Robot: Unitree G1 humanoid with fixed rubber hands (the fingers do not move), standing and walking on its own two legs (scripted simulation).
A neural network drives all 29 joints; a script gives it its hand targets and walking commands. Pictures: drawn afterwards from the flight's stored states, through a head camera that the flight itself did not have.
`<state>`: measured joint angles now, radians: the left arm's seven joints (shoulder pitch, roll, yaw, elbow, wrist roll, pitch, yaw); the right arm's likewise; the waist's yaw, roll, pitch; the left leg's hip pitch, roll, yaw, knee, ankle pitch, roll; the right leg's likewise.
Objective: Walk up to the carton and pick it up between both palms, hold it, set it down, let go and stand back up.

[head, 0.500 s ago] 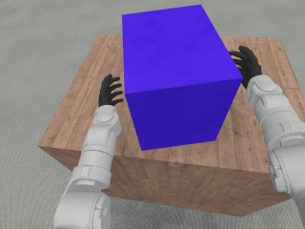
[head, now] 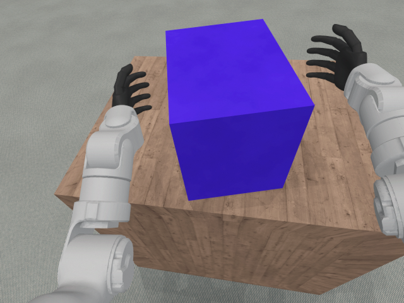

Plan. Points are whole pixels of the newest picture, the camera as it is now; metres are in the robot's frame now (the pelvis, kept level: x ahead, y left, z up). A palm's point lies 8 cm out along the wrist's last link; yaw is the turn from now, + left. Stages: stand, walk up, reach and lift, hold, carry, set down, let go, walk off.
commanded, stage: set down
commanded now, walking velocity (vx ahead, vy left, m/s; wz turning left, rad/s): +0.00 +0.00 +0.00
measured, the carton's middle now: (225, 111) +0.52 +0.04 +0.09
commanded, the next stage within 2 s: none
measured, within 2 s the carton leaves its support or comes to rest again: neither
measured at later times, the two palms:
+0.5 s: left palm (115, 103) +0.39 +0.21 +0.21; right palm (376, 60) +0.49 -0.20 +0.24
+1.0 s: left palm (118, 140) +0.34 +0.20 +0.18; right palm (384, 111) +0.43 -0.22 +0.19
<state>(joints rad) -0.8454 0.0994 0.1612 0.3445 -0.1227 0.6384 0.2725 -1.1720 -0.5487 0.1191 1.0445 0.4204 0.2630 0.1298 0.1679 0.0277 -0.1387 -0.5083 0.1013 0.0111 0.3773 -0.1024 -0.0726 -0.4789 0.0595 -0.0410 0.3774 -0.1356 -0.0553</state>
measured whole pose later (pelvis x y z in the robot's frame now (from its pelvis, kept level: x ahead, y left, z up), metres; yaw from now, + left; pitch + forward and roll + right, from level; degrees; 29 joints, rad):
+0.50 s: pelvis +0.01 +0.00 +0.01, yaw +1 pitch +8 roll +0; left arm -0.78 0.12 0.18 0.15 -0.11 0.81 0.26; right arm -1.12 -0.62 0.14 0.93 0.49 0.36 0.15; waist 0.12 0.03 -0.07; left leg -0.34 0.09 0.00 0.31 -0.09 -0.07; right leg -0.31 0.05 -0.03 0.31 -0.13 -0.05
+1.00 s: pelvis +0.00 +0.00 +0.01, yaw -1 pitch +4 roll +0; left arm -0.50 0.07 0.18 -0.16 -0.09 0.87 0.25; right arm -0.78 -0.59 0.11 0.60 0.49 0.35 0.12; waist 0.09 0.02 -0.03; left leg -0.27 0.09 0.01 0.29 -0.09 -0.07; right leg -0.26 0.07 0.00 0.32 -0.13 -0.06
